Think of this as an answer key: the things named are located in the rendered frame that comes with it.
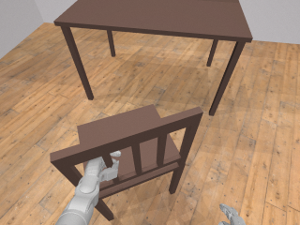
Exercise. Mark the left robot forearm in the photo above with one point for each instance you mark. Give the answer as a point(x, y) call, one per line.
point(81, 207)

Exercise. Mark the table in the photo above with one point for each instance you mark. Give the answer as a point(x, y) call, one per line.
point(207, 19)

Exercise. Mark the robot right hand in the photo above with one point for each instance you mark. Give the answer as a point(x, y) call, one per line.
point(232, 216)

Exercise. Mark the chair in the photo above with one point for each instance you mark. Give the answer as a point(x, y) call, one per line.
point(147, 149)

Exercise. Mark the robot left hand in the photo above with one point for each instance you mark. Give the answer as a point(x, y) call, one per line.
point(96, 165)

